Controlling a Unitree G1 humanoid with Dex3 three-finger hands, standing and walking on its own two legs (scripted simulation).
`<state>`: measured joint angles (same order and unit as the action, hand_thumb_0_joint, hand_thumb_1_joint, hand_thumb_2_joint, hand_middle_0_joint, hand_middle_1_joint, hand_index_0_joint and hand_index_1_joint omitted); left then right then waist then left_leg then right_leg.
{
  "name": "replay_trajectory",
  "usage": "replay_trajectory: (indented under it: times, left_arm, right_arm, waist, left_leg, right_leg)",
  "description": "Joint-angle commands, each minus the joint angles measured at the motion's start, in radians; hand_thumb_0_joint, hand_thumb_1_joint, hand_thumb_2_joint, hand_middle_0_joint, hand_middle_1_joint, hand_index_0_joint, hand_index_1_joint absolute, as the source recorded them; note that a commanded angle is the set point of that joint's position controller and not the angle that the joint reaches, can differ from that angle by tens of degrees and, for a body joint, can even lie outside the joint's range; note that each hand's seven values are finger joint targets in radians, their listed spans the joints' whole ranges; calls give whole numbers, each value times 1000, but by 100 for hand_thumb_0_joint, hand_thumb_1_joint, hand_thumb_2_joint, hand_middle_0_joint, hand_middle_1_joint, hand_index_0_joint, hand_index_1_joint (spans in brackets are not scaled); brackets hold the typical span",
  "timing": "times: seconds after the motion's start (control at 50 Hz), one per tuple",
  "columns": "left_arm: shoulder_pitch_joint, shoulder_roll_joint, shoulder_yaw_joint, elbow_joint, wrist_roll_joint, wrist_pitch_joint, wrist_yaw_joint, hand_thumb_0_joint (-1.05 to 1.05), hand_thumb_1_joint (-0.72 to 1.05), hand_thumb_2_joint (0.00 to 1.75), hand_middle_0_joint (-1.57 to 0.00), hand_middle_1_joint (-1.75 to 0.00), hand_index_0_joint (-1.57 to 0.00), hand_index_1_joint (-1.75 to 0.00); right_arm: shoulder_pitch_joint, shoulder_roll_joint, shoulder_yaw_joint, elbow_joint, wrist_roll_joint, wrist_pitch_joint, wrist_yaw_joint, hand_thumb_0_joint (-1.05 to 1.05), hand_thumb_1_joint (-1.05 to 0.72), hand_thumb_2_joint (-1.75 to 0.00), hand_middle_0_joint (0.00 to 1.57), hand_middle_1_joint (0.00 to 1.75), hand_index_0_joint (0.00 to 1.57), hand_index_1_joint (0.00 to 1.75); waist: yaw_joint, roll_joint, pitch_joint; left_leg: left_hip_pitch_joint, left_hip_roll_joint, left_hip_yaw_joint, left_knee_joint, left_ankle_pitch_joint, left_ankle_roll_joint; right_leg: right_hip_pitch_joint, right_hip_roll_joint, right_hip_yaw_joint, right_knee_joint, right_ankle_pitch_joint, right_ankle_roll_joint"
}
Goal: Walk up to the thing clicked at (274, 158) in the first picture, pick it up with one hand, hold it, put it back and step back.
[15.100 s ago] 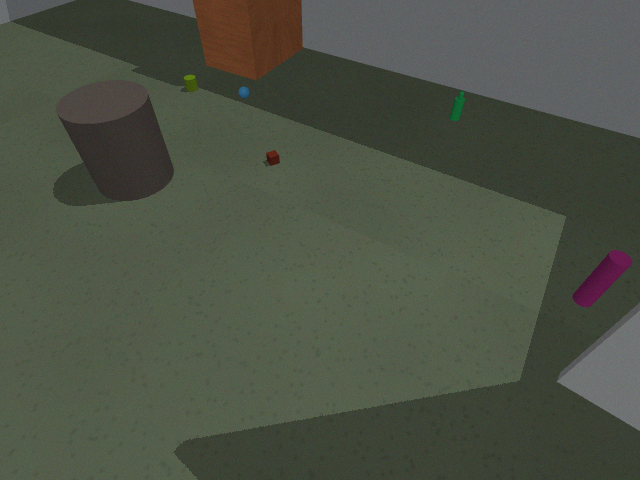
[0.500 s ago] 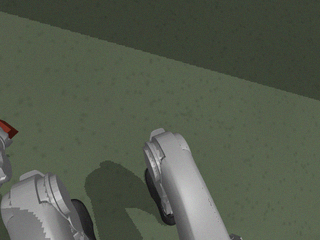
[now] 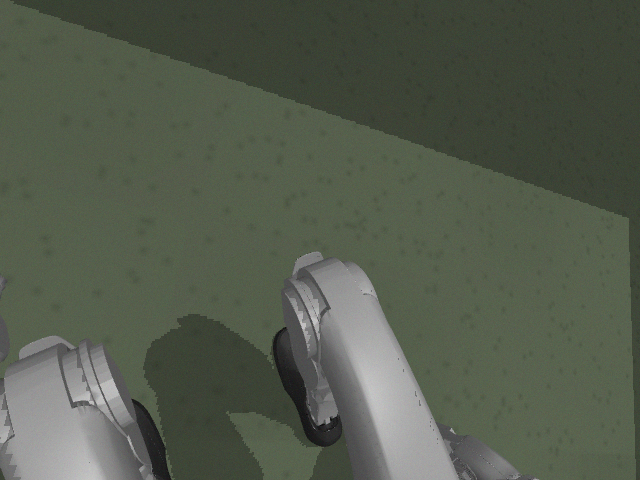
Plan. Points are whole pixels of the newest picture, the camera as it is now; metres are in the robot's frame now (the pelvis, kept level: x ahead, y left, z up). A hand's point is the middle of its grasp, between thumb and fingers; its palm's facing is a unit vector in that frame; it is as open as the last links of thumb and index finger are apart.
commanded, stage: rest palm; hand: left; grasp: from above
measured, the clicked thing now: out of the picture +0.44 +0.31 -0.29
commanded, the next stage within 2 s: close in 0.66 s
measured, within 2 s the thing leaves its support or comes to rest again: neither
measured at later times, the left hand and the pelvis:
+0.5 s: hand out of the picture +0.44 +0.29 -0.25, palm faces -0.31 -0.31 -0.90, open 14.0 cm; pelvis +0.00 +0.00 -0.01, yaw -2 degrees
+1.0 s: hand out of the picture +0.44 +0.30 -0.27, palm faces -0.30 -0.30 -0.91, open 13.1 cm; pelvis -0.01 +0.01 -0.01, yaw -3 degrees
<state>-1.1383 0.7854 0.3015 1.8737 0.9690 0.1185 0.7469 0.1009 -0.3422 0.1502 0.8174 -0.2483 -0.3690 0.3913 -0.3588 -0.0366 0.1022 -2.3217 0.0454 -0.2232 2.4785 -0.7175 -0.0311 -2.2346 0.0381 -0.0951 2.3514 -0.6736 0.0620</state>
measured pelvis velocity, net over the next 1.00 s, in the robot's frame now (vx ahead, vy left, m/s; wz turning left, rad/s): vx -0.01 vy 0.01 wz -0.05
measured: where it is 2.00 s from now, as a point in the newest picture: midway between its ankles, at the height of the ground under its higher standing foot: (239, 444)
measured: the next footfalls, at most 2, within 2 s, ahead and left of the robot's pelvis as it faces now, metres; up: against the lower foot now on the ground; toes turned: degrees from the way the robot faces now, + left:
none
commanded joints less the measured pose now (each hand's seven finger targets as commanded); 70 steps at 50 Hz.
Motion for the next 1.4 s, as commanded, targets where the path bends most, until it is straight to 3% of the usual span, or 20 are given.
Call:
replay_trajectory:
  times: [0.0, 0.08, 0.16, 0.18, 0.24, 0.3, 0.4, 0.48, 0.66, 0.74, 0.78, 0.82, 0.9, 1.0, 1.14, 1.24, 1.3, 1.38]
  left_arm:
    - [-233, 215, -12, -68, -5, -14, 36, 0, -56, 96, -10, -104, -10, -104]
    - [-280, 261, -22, -108, 3, -49, 37, 0, -58, 98, -10, -103, -9, -104]
    - [-312, 327, 3, -130, 24, -73, 73, 0, -58, 98, -10, -103, -9, -104]
    - [-308, 298, -12, -117, 25, -73, 76, 0, -58, 98, -12, -101, -10, -103]
    - [-292, 321, 8, -86, 21, -66, 98, 0, -58, 101, -11, -102, -10, -103]
    - [-241, 305, -7, -33, 8, -51, 90, 0, -56, 104, -12, -103, -10, -105]
    - [-166, 325, -7, -1, -17, -27, 69, 0, -57, 99, -11, -102, -9, -103]
    - [-214, 344, -17, -36, -17, -32, 59, 0, -57, 98, -11, -101, -9, -103]
    - [-262, 399, -27, -61, 2, -62, 71, 0, -51, 93, -15, -99, -14, -100]
    - [-266, 347, -74, -59, -9, -60, 68, 0, -49, 93, -16, -97, -15, -98]
    - [-269, 355, -71, -47, -7, -57, 76, 0, -36, 86, -26, -90, -25, -91]
    - [-273, 339, -96, -59, -13, -53, 76, 0, -31, 83, -31, -87, -30, -87]
    - [-278, 354, -90, -57, -35, -40, 86, 0, -34, 82, -26, -89, -25, -89]
    - [-284, 395, -89, -56, -31, -20, 86, 0, -30, 78, -30, -85, -29, -85]
    - [-271, 436, -63, -57, -31, 0, 75, 0, -23, 72, -36, -79, -35, -79]
    - [-251, 417, -76, -60, -50, 11, 52, 0, -17, 68, -39, -76, -39, -76]
    - [-276, 404, -105, -97, -61, 5, 32, 0, -12, 65, -43, -72, -43, -72]
    - [-254, 411, -111, -108, -62, -13, 18, 0, -4, 59, -50, -67, -50, -66]
  right_arm:
    - [285, -286, -44, 39, 0, -3, 13, 0, -91, -91, 20, 30, 20, 30]
    - [269, -291, -25, 35, -10, -13, 12, 0, -92, -91, 20, 30, 20, 30]
    - [266, -319, -23, 48, -9, -21, 8, 0, -92, -91, 20, 30, 20, 30]
    - [261, -315, -18, 44, -19, -24, 13, 0, -92, -91, 20, 30, 20, 30]
    - [267, -330, -11, 53, -18, -30, 22, 0, -92, -91, 20, 30, 20, 30]
    - [281, -329, 3, 46, -27, -37, 35, 0, -92, -91, 20, 30, 20, 30]
    - [257, -335, 19, 37, -12, -46, 40, 0, -91, -91, 20, 30, 20, 30]
    - [266, -346, 31, 15, -13, -48, 42, 0, -91, -91, 20, 30, 20, 30]
    - [249, -369, 40, 8, -8, -64, 21, 0, -91, -91, 20, 30, 20, 30]
    - [218, -360, 54, -6, -13, -71, 23, 0, -91, -91, 20, 30, 20, 30]
    - [245, -379, 48, 0, -11, -71, 23, 0, -90, -91, 20, 30, 20, 30]
    - [241, -372, 59, -12, -16, -74, 28, 0, -91, -91, 20, 30, 20, 30]
    - [244, -383, 70, -18, -12, -71, 31, 0, -90, -91, 20, 30, 20, 30]
    - [220, -386, 78, -32, -3, -66, 28, 0, -90, -91, 20, 30, 20, 30]
    - [228, -395, 88, -56, -1, -59, 21, 0, -91, -91, 20, 30, 20, 30]
    - [240, -393, 90, -64, 5, -51, 11, 0, -90, -91, 20, 30, 20, 30]
    - [241, -391, 97, -72, 2, -52, 8, 0, -90, -91, 20, 30, 20, 30]
    - [239, -390, 99, -72, 6, -51, -3, 0, -90, -91, 20, 30, 20, 30]
  waist:
    - [-63, 327, -633]
    - [-78, 382, -626]
    - [-75, 456, -625]
    - [-88, 460, -601]
    - [-88, 465, -601]
    - [-105, 426, -569]
    - [-82, 379, -537]
    - [-106, 382, -544]
    - [-131, 412, -492]
    - [-146, 406, -463]
    - [-150, 410, -481]
    - [-159, 414, -470]
    - [-154, 424, -484]
    - [-145, 443, -444]
    - [-156, 425, -471]
    - [-155, 427, -477]
    - [-169, 419, -450]
    - [-161, 396, -450]
  left_leg:
    - [471, -4, 106, -221, 239, 47]
    - [482, -2, 113, -211, 185, 44]
    - [531, 7, 99, -217, 152, 33]
    - [534, 6, 99, -209, 164, 29]
    - [530, 13, 86, -205, 204, 22]
    - [499, 9, 91, -192, 234, 29]
    - [458, 10, 76, -194, 242, 33]
    - [470, 14, 62, -201, 252, 33]
    - [467, 17, 57, -210, 125, 33]
    - [480, 22, 41, -201, 142, 25]
    - [503, 26, 32, -214, 159, 23]
    - [503, 23, 36, -206, 173, 23]
    - [520, 31, 29, -203, 235, 19]
    - [498, 32, 30, -210, 199, 18]
    - [498, 32, 26, -212, 223, 22]
    - [492, 33, 28, -220, 222, 22]
    - [483, 35, 25, -215, 201, 24]
    - [469, 32, 28, -219, 182, 27]
  right_leg:
    - [359, 30, -140, -223, 272, -74]
    - [373, 29, -141, -224, 223, -77]
    - [351, 27, -157, -218, 191, -83]
    - [347, 23, -160, -207, 205, -83]
    - [360, 25, -170, -198, 247, -82]
    - [397, 30, -166, -209, 282, -73]
    - [397, 32, -171, -208, 291, -67]
    - [414, 39, -177, -197, 304, -70]
    - [392, 38, -181, -226, 193, -70]
    - [373, 30, -194, -207, 220, -65]
    - [387, 33, -200, -213, 235, -65]
    - [396, 34, -197, -215, 253, -62]
    - [417, 36, -198, -212, 307, -60]
    - [405, 33, -195, -213, 281, -64]
    - [439, 37, -197, -217, 305, -64]
    - [451, 43, -199, -229, 301, -65]
    - [438, 42, -202, -228, 284, -62]
    - [445, 47, -200, -241, 265, -62]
